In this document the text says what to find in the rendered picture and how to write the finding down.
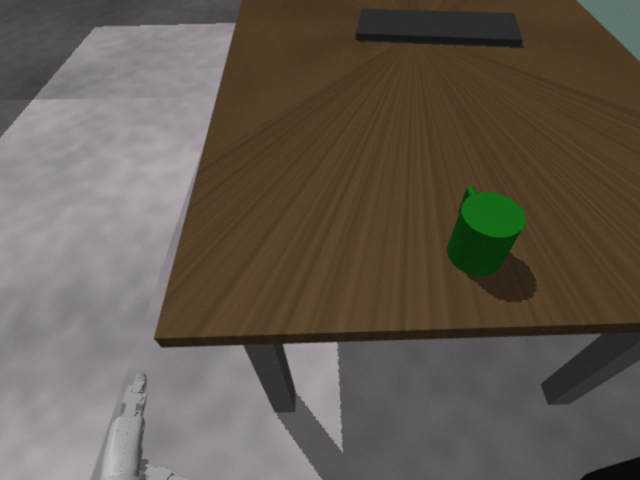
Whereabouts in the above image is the table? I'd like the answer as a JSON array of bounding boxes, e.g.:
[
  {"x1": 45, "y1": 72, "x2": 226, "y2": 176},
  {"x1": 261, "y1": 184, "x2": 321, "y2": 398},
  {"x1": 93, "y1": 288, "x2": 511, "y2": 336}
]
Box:
[{"x1": 154, "y1": 0, "x2": 640, "y2": 413}]

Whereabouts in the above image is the left robot hand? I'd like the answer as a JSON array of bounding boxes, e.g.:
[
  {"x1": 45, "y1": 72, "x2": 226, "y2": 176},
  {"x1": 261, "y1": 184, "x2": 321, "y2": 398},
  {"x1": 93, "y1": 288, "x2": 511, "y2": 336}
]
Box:
[{"x1": 100, "y1": 372, "x2": 188, "y2": 480}]

